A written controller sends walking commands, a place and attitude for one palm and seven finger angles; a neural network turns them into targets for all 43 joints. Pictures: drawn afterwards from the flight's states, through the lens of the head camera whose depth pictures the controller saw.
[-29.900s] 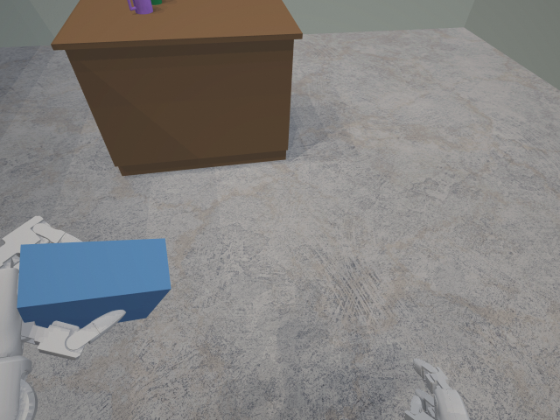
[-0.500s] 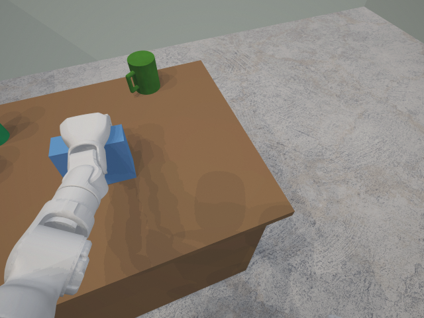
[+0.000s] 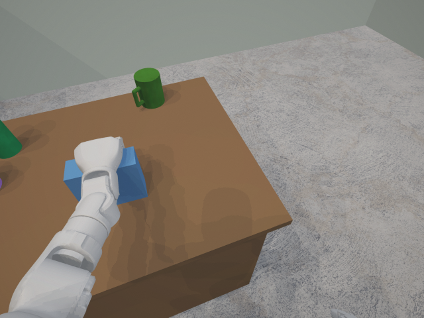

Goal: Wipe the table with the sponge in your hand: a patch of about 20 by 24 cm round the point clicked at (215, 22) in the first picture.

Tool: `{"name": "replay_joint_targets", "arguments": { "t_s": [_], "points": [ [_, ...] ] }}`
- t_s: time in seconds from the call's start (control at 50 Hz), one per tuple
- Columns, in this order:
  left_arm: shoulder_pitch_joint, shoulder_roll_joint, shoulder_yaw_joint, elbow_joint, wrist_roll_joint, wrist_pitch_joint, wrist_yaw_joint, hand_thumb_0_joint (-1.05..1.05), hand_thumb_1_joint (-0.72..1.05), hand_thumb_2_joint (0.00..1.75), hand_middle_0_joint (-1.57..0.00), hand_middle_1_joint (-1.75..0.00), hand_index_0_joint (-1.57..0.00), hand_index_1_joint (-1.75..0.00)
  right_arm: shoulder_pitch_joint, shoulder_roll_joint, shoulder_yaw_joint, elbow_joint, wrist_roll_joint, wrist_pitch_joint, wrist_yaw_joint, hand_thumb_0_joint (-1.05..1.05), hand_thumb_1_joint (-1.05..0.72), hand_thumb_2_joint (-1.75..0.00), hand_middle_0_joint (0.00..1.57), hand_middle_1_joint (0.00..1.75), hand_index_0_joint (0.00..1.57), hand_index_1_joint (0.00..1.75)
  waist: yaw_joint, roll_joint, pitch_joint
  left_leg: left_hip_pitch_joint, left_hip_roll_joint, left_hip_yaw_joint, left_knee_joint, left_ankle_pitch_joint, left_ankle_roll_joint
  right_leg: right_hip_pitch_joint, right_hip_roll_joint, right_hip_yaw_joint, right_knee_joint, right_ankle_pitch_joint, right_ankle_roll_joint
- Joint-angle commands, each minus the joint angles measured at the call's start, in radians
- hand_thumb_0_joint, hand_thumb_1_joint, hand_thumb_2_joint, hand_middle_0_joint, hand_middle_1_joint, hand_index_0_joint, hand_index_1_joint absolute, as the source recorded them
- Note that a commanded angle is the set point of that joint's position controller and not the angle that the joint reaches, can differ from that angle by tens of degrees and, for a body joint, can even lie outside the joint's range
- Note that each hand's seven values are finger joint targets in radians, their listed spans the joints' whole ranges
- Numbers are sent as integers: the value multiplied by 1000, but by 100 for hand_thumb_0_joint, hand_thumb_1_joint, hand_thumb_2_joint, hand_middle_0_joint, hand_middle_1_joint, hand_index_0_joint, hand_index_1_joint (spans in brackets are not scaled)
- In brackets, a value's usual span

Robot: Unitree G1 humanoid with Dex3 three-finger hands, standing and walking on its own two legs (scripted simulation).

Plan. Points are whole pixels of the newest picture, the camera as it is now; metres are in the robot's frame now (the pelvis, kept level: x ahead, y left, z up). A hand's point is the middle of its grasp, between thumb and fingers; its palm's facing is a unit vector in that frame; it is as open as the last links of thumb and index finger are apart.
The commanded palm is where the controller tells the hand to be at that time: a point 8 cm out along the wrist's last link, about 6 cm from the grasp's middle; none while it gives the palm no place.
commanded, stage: wipe back along the middle lane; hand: left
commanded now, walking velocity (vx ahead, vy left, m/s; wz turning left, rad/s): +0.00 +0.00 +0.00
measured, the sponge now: (112, 185) +0.39 +0.25 -0.01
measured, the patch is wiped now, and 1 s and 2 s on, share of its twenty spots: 0.60 0.85 0.85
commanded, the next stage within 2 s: slide across to the third lane in 1.14 s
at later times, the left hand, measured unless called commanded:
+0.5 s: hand (112, 188) +0.36 +0.23 +0.03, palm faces -0.03 -0.01 -1.00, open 9.5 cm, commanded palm +0.31 +0.21 +0.06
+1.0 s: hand (119, 212) +0.30 +0.20 +0.03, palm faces +0.00 -0.04 -1.00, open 9.5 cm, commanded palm +0.25 +0.18 +0.06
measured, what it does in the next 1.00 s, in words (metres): stands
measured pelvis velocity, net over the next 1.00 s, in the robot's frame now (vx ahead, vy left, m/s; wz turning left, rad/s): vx -0.01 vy -0.01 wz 0.01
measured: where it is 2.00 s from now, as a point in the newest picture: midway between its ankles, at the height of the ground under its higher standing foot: outside the picture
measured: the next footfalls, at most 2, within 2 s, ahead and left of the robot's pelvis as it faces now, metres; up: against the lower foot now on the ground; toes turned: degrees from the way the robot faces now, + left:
none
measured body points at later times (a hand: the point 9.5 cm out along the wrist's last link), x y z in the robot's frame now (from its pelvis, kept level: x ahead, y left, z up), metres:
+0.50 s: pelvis +0.00 +0.00 +0.00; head +0.01 -0.02 +0.45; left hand +0.35 +0.22 +0.09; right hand +0.18 -0.23 -0.12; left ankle -0.01 +0.10 -0.73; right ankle -0.03 -0.11 -0.73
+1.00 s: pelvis -0.01 -0.01 +0.00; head -0.02 -0.04 +0.45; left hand +0.30 +0.20 +0.09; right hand +0.21 -0.23 -0.10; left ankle -0.01 +0.10 -0.73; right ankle -0.03 -0.11 -0.73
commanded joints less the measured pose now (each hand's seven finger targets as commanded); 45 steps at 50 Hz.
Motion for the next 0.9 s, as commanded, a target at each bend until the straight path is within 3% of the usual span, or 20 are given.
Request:
{"name": "replay_joint_targets", "arguments": {
  "t_s": [0.0, 0.08, 0.12, 0.16, 0.18, 0.2, 0.24, 0.32, 0.38, 0.48, 0.52, 0.58, 0.6, 0.64, 0.7, 0.74, 0.76, 0.78, 0.8, 0.88],
  "points": [
    [-164, 92, 10, -77, -6, 17, -28, 0, 10, 130, -120, -160, -120, -160, -72, -134, -31, -122, 0, -30, -7, 0, -90, -90, 20, 30, 20, 30, 5, -111, -213, 161, -9, -18, -37, 321, 13, 107, 8, 2, -36, 383, -43],
    [-186, 70, -6, -116, -3, 35, -32, 0, 10, 130, -120, -160, -120, -160, -103, -123, -26, -132, 7, -30, -11, 0, -90, -90, 20, 30, 20, 30, 8, -83, -208, 182, -7, -27, -46, 319, 8, 90, 8, 2, -38, 345, -50],
    [-147, 23, -46, -123, 4, 42, -33, 0, 10, 130, -120, -160, -120, -160, -104, -121, -27, -137, 3, -30, -8, 0, -90, -90, 20, 30, 20, 30, 9, -90, -213, 198, -7, -24, -40, 328, 7, 83, 10, -3, -35, 347, -49],
    [-115, 42, -27, -134, 3, 48, -32, 0, 10, 130, -120, -160, -120, -160, -116, -123, -23, -142, 3, -27, -6, 0, -90, -90, 20, 30, 20, 30, 17, -97, -207, 194, -8, -28, -40, 327, 3, 89, 11, -1, -33, 350, -52],
    [-125, -2, -51, -166, -7, 47, -37, 0, 10, 130, -120, -160, -120, -160, -131, -114, -24, -153, 5, -28, -5, 0, -90, -90, 20, 30, 20, 30, 18, -84, -215, 203, -5, -31, -43, 344, 4, 90, 11, -6, -29, 352, -53],
    [-104, 16, -41, -176, -4, 48, -33, 0, 10, 130, -120, -160, -120, -160, -125, -120, -27, -148, 2, -27, -4, 0, -90, -90, 20, 30, 20, 30, 21, -92, -219, 215, -5, -33, -37, 352, 3, 92, 13, -7, -26, 358, -54],
    [-61, -31, -78, -190, -4, 60, -33, 0, 10, 130, -120, -160, -120, -160, -138, -115, -23, -158, 3, -28, 2, 0, -90, -90, 20, 30, 20, 30, 22, -104, -207, 211, -6, -32, -37, 352, 2, 88, 13, -10, -25, 360, -53],
    [-67, -19, -72, -217, -11, 86, -33, 0, 10, 130, -120, -160, -120, -160, -160, -114, -19, -158, 6, -25, 1, 0, -90, -90, 20, 30, 20, 30, 23, -106, -179, 210, -6, -37, -47, 318, 0, 82, 14, -11, -30, 322, -54],
    [-55, -51, -93, -245, -13, 102, -38, 0, 10, 130, -120, -160, -120, -160, -183, -111, -16, -165, 9, -24, 2, 0, -90, -90, 20, 30, 20, 30, 27, -107, -183, 213, -9, -40, -51, 317, 0, 91, 14, -11, -27, 317, -56],
    [57, -25, -63, -306, -22, 113, -44, 0, 10, 130, -120, -160, -120, -160, -203, -113, -12, -183, 9, -27, 6, 0, -90, -90, 20, 30, 20, 30, 48, -127, -196, 208, -15, -38, -45, 344, 1, 141, 12, 0, -18, 380, -55],
    [89, -79, -116, -338, -21, 117, -48, 0, 10, 130, -120, -160, -120, -160, -209, -105, -10, -194, 9, -30, 12, 0, -90, -90, 20, 30, 20, 30, 43, -128, -179, 212, -15, -34, -41, 345, 3, 130, 12, -5, -18, 381, -52],
    [137, -62, -94, -379, -21, 128, -46, 0, 10, 130, -120, -160, -120, -160, -234, -107, -10, -200, 10, -30, 20, 0, -90, -90, 20, 30, 20, 30, 56, -119, -165, 212, -13, -42, -43, 352, 0, 130, 16, 6, -14, 381, -59],
    [146, -95, -130, -402, -26, 132, -47, 0, 10, 130, -120, -160, -120, -160, -231, -104, -9, -207, 10, -30, 24, 0, -90, -90, 20, 30, 20, 30, 51, -112, -168, 217, -14, -37, -41, 347, 1, 133, 15, -3, -10, 379, -56],
    [191, -66, -106, -410, -26, 143, -45, 0, 10, 130, -120, -160, -120, -160, -241, -104, -7, -210, 13, -32, 25, 0, -90, -90, 20, 30, 20, 30, 57, -143, -157, 206, -18, -34, -42, 330, 4, 143, 15, 4, -15, 376, -55],
    [155, -84, -132, -442, -33, 163, -53, 0, 10, 130, -120, -160, -120, -160, -261, -102, -2, -213, 16, -28, 21, 0, -90, -90, 20, 30, 20, 30, 50, -135, -123, 203, -19, -32, -54, 283, 7, 132, 14, 5, -26, 336, -53],
    [186, -48, -100, -433, -30, 170, -54, 0, 10, 130, -120, -160, -120, -160, -265, -103, 0, -213, 17, -31, 15, 0, -90, -90, 20, 30, 20, 30, 59, -156, -124, 194, -25, -27, -56, 266, 8, 144, 13, 14, -31, 329, -51],
    [190, -61, -113, -445, -30, 170, -57, 0, 10, 130, -120, -160, -120, -160, -273, -101, 4, -216, 17, -33, 13, 0, -90, -90, 20, 30, 20, 30, 58, -151, -121, 193, -27, -24, -58, 260, 9, 147, 11, 18, -33, 331, -50],
    [198, -25, -75, -465, -29, 170, -57, 0, 10, 130, -120, -160, -120, -160, -281, -105, 1, -217, 16, -32, 12, 0, -90, -90, 20, 30, 20, 30, 69, -132, -134, 198, -26, -32, -61, 264, 6, 152, 13, 31, -30, 328, -56],
    [204, -70, -122, -473, -28, 168, -60, 0, 10, 130, -120, -160, -120, -160, -275, -99, 3, -222, 16, -33, 13, 0, -90, -90, 20, 30, 20, 30, 60, -128, -135, 205, -27, -26, -56, 268, 8, 152, 12, 15, -24, 330, -52],
    [301, -66, -111, -511, -25, 157, -63, 0, 10, 130, -120, -160, -120, -160, -296, -96, 1, -237, 16, -37, 29, 0, -90, -90, 20, 30, 20, 30, 77, -123, -128, 199, -26, -36, -52, 285, 5, 153, 15, 31, -17, 349, -60]
  ]
}}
